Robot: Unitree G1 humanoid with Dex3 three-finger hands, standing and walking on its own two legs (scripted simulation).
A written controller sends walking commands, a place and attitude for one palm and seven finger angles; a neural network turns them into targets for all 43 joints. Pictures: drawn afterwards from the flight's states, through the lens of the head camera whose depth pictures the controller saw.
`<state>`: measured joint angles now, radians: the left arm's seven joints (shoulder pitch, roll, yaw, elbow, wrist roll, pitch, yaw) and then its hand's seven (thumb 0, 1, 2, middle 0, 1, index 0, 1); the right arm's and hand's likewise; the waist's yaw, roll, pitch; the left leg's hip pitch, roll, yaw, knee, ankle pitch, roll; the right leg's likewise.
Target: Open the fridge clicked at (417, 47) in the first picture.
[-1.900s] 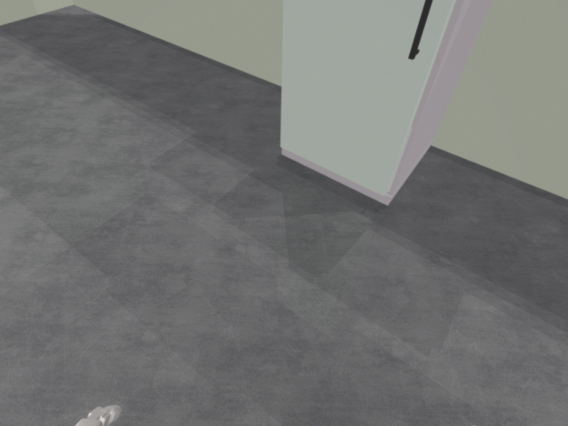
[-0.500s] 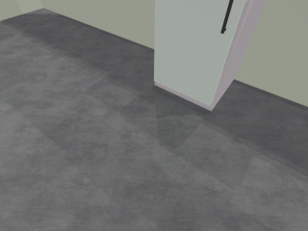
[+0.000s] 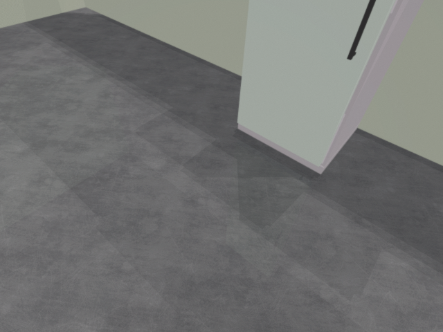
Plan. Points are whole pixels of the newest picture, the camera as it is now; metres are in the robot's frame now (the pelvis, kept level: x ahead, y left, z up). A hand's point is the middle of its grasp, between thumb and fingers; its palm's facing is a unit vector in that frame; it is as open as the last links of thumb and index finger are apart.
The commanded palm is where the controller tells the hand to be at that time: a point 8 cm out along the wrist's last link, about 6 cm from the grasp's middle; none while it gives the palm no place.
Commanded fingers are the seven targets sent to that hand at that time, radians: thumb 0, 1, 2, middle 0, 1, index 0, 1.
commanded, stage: walk to a spot facing it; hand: right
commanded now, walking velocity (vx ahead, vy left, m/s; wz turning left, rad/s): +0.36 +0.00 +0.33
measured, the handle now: (363, 27) +1.15 -0.48 +0.11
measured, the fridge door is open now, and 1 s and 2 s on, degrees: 0 0 0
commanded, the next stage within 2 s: turn to face it in 1.34 s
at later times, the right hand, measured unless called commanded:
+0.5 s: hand (343, 318) +0.21 -0.26 -0.17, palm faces -0.10 +0.98 -0.18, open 7.4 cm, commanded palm none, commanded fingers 0.00 -0.90 -0.90 0.20 0.30 0.20 0.30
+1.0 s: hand (254, 180) +0.59 -0.08 -0.16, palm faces -0.45 +0.88 -0.14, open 7.4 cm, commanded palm none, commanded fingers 0.00 -0.90 -0.90 0.20 0.30 0.20 0.30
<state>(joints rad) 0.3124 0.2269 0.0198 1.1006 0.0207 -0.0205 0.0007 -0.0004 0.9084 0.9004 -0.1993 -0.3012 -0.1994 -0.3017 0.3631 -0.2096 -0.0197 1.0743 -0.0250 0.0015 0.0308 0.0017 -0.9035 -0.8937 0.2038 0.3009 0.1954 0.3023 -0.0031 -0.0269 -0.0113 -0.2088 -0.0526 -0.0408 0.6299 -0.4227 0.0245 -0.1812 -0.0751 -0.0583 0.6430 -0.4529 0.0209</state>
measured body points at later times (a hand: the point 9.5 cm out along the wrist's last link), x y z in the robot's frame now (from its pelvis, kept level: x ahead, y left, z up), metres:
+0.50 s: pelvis +0.20 -0.06 +0.01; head +0.21 -0.09 +0.46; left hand +0.25 +0.17 -0.12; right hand +0.22 -0.31 -0.16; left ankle +0.10 +0.06 -0.61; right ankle +0.24 -0.13 -0.72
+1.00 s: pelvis +0.40 +0.02 -0.01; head +0.44 +0.04 +0.44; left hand +0.18 +0.13 -0.14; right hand +0.61 -0.12 -0.15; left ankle +0.44 +0.12 -0.73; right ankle +0.26 -0.13 -0.69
